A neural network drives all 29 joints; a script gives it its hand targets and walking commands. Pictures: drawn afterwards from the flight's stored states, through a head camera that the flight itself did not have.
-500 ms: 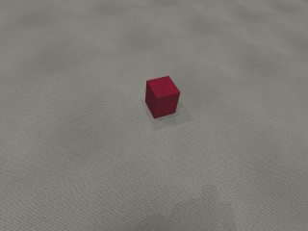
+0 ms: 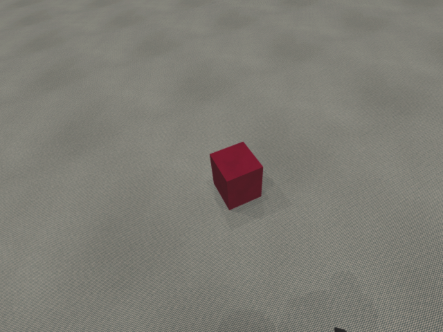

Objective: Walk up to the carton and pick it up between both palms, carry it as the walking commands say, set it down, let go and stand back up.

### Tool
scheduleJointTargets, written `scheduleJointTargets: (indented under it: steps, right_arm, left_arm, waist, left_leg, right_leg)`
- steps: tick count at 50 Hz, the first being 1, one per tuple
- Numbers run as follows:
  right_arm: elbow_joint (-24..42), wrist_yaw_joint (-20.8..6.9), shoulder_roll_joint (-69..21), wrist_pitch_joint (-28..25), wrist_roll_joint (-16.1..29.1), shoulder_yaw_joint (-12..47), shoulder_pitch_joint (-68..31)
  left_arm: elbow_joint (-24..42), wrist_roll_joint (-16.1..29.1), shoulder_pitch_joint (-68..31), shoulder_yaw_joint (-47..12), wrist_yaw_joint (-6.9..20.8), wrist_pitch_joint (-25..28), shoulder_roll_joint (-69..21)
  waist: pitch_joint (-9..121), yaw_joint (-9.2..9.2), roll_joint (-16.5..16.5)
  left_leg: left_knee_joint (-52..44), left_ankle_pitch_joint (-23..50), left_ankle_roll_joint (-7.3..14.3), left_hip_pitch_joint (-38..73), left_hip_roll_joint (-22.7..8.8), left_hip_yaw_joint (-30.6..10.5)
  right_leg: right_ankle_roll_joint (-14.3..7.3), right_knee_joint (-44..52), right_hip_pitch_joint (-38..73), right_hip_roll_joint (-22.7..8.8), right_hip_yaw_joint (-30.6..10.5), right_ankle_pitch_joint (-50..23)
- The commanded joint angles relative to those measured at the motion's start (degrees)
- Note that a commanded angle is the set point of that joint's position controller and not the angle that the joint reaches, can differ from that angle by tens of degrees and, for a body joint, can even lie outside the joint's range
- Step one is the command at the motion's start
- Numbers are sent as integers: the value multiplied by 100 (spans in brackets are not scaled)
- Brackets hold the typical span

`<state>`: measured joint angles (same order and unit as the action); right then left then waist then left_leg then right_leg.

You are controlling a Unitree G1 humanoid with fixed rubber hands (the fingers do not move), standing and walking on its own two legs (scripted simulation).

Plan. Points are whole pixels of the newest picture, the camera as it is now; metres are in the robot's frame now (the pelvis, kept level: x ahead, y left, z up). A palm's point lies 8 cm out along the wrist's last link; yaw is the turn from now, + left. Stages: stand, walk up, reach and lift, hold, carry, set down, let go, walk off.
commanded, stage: walk up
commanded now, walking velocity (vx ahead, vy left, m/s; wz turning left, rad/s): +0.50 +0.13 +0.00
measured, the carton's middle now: (236, 175) +0.99 -0.02 -0.65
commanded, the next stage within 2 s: none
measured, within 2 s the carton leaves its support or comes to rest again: neither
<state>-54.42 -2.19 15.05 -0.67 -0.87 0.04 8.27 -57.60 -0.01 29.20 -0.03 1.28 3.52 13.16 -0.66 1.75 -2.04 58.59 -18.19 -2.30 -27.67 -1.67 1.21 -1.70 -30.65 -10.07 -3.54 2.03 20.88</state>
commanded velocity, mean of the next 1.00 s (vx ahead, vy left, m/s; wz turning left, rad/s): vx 0.39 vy -0.02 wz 0.00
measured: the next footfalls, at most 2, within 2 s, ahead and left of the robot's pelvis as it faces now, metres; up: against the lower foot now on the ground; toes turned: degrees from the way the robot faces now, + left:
left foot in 0.20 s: +0.23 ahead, +0.18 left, +0.00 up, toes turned +2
right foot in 0.62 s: +0.36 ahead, -0.10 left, +0.00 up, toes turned -5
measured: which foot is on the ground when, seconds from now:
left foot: up 0.00-0.18, down 0.20-0.62, up 0.64-1.00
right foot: down 0.00-0.20, up 0.22-0.60, down 0.62-1.00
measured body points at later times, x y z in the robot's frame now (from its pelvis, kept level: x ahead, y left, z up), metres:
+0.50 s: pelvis +0.21 +0.04 +0.00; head +0.22 +0.07 +0.45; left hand +0.32 +0.28 -0.15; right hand +0.20 -0.23 -0.13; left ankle +0.19 +0.17 -0.74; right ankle +0.22 -0.09 -0.68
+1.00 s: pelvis +0.35 +0.03 -0.01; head +0.36 +0.02 +0.44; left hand +0.30 +0.28 -0.15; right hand +0.47 -0.22 -0.14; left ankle +0.37 +0.16 -0.71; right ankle +0.32 -0.10 -0.74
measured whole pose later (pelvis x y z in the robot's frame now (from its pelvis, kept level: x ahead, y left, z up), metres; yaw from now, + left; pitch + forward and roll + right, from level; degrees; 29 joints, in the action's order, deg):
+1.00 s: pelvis +0.35 +0.03 -0.01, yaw -1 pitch +0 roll +1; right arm -55.4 -1.2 14.4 -0.1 -0.9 0.1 5.6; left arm -57.3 0.0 25.3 -0.1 0.6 2.1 13.0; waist -2.1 1.2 -0.3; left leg 48.7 -23.7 -1.9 -24.4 -2.2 2.2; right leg -0.4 -32.1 -13.0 -3.2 3.3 18.9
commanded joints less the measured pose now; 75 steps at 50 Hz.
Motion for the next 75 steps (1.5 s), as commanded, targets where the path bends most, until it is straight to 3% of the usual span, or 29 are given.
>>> scheduleJointTargets:
  steps: [1, 2, 4, 6, 7, 8, 9, 10, 12, 16, 19, 26, 28, 30, 31, 33, 36, 39, 45, 50, 51, 52, 53, 54, 56, 61, 68, 74, 75]
  right_arm:
    - [662, -169, 100, -70, -30, -165, -1115]
    - [634, -151, 57, -107, -18, -138, -1279]
    - [633, -138, 41, -198, 6, -93, -1489]
    - [295, -60, 181, -307, 28, -151, -404]
    - [70, -32, 293, -358, -23, -237, 350]
    - [-234, 43, 836, -412, -87, -439, 1317]
    - [-322, 122, 1425, -383, -216, -598, 2009]
    - [-459, 151, 1581, -335, -134, -628, 2398]
    - [-280, 149, 1137, -335, -47, -493, 1626]
    - [2, 178, 589, -400, -35, -305, 985]
    - [55, 220, 866, -394, -37, -401, 1261]
    - [90, 203, 944, -278, -88, -498, 814]
    - [44, 201, 738, -222, -49, -419, 1215]
    - [334, 213, 214, -301, -54, -181, 1287]
    - [296, 233, 354, -241, -39, -276, 1007]
    - [250, 182, 352, -115, -81, -409, 915]
    - [171, 130, 388, -24, -48, -394, 874]
    - [-81, 178, 199, 129, -69, -329, 895]
    - [258, 56, 136, 103, 2, -211, -238]
    - [-69, 82, 151, -113, 30, -99, 412]
    - [-150, 141, 333, -180, 17, -179, 827]
    - [-287, 196, 712, -244, -53, -272, 1231]
    - [-306, 222, 1269, -226, -113, -392, 1587]
    - [-282, 220, 1196, -162, -83, -376, 1575]
    - [-321, 308, 1034, -129, -18, -371, 1834]
    - [-217, 336, 653, -217, -17, -287, 1440]
    - [-440, 407, 529, -269, -86, -285, 1929]
    - [-349, 379, 477, -175, -145, -321, 1713]
    - [-355, 409, 630, -167, -167, -415, 1927]
  left_arm:
    - [145, -152, 360, 421, -210, 77, 1029]
    - [85, -159, 533, 420, -228, 67, 1061]
    - [89, -170, 412, 411, -220, 9, 1119]
    - [45, -22, -54, 396, -230, -16, 1167]
    - [40, -2, -119, 368, -222, 14, 1043]
    - [69, 3, -50, 337, -215, 45, 879]
    - [406, 16, -128, 270, -189, 104, 528]
    - [594, 17, -321, 313, -204, 119, 537]
    - [625, -99, -976, 335, -115, 38, 638]
    - [446, -164, -931, 223, -4, -123, 356]
    - [325, -204, -1194, 291, 51, -316, 518]
    - [490, -139, -1902, 112, 164, -187, 376]
    - [114, -232, -975, 238, 39, 12, 603]
    - [-242, -226, 69, 570, -95, 69, 1740]
    - [-276, -201, 1, 503, -100, 16, 1631]
    - [-27, -163, -867, 344, -87, 31, 1116]
    - [91, -124, -868, 317, -128, 48, 876]
    - [70, -165, -155, 364, -193, 102, 867]
    - [243, -167, -383, 356, -254, -69, 885]
    - [392, -114, -743, 445, -203, -213, 1047]
    - [332, -103, -659, 418, -209, -207, 888]
    - [308, -110, -403, 345, -203, -172, 627]
    - [569, -165, -549, 253, -186, -147, 305]
    - [517, -186, -757, 320, -230, -228, 478]
    - [280, -143, -670, 473, -113, -424, 511]
    - [137, -159, -844, 349, -48, -581, 317]
    - [61, -97, -1616, 302, -58, -607, 283]
    - [285, -124, -2284, 105, -15, -459, 57]
    - [345, -62, -2393, 141, -36, -452, 119]
  waist:
    - [-680, 661, 1566]
    - [-771, 664, 1260]
    - [-765, 667, 1705]
    - [-31, 77, 1884]
    - [274, -262, 1281]
    - [1005, -648, 457]
    - [1485, -884, -1328]
    - [1564, -870, -1328]
    - [432, -640, -722]
    - [-236, -318, -1065]
    - [-222, -276, -803]
    - [-591, -123, -1337]
    - [530, 143, -294]
    - [1221, 414, 2466]
    - [1094, 413, 2159]
    - [39, 29, 1118]
    - [38, 28, 1246]
    - [274, 164, 1021]
    - [-488, 284, 1795]
    - [32, -194, 1479]
    - [450, -325, 830]
    - [840, -488, -415]
    - [936, -626, -1994]
    - [680, -570, -1340]
    - [292, -340, -20]
    - [11, -199, -946]
    - [26, -453, -692]
    - [-357, -584, -1374]
    - [-457, -649, -827]
  left_leg:
    - [-1490, 384, -131, -1411, -255, 240]
    - [-1796, 369, -135, -1357, -229, 302]
    - [-2404, 186, -104, -1071, -105, 750]
    - [-3023, 482, 35, 677, 143, 1040]
    - [-3330, 943, 125, 1771, 188, 1088]
    - [-3106, 935, 413, 3503, -367, 217]
    - [-3566, 1447, 1002, 4660, -2157, -2292]
    - [-3951, 1844, 1252, 4810, -2502, -3381]
    - [-4241, 1110, 1281, 3361, -2018, -2745]
    - [-4446, 1339, 892, 2087, -1419, -1631]
    - [-4677, 1429, 996, 2006, -1823, -1823]
    - [-4586, 473, 870, 1165, -1293, -720]
    - [-2894, 928, 731, 1349, -623, -170]
    - [-136, -1372, 204, -504, 119, 131]
    - [350, -1525, 223, -796, -4, -110]
    - [495, -730, 137, -635, -339, -281]
    - [217, -458, 22, -333, -250, -14]
    - [338, -297, -45, -441, -179, 246]
    - [-1078, -25, -143, -381, -331, 270]
    - [-3064, 567, -55, 1443, 29, 818]
    - [-3441, 892, 15, 2175, -97, 581]
    - [-3834, 718, 224, 3009, -888, -550]
    - [-4413, 963, 598, 3447, -2141, -2534]
    - [-4283, 1264, 931, 3374, -2310, -2555]
    - [-4196, 2295, 445, 2943, -2358, -2625]
    - [-4279, 3360, 273, 2380, -1578, -1537]
    - [-4036, 4398, 510, 2919, -1548, -1321]
    - [-4497, 1591, 1059, 2408, -1503, -868]
    - [-4495, 1694, 1172, 2386, -1694, -1285]
  right_leg:
    - [-535, 1856, 1342, -1439, -1355, -2089]
    - [-549, 1822, 1367, -1448, -1337, -2277]
    - [-509, 1514, 1401, -1291, -970, -2936]
    - [-361, 720, 966, -898, -293, -3451]
    - [-190, -128, 487, -529, 27, -3468]
    - [-42, -1581, -533, -405, 66, -3021]
    - [267, -3445, -2272, 286, 321, -81]
    - [173, -4047, -2638, 317, -274, 1161]
    - [104, -4049, -2720, -133, -575, 597]
    - [298, -3096, -2088, -304, -142, -1]
    - [416, -3054, -2262, -407, -86, -199]
    - [423, -16, -697, -245, 310, -774]
    - [388, 695, 845, 92, 613, -1296]
    - [-211, 1427, 2096, -2278, -2702, -1740]
    - [-516, 1478, 1972, -2237, -2678, -2072]
    - [-337, 1554, 820, -1743, -1714, -2136]
    - [-337, 1272, 685, -1296, -768, -3782]
    - [-375, 1073, 942, -1588, -1153, -4710]
    - [-646, 1965, 8, -1248, -933, -1296]
    - [-443, 1024, -300, -914, -446, -1101]
    - [-280, 459, -355, -662, -382, -783]
    - [-37, -783, -921, -241, -61, -302]
    - [237, -2140, -2182, 292, 126, 1152]
    - [180, -2687, -2351, 109, -217, 1429]
    - [306, -3088, -2451, 8, -483, 838]
    - [446, -3082, -1916, -41, -279, -297]
    - [504, -2527, -2249, 92, -95, -361]
    - [429, -885, -1863, -86, 287, -63]
    - [491, -566, -1853, -5, 298, -88]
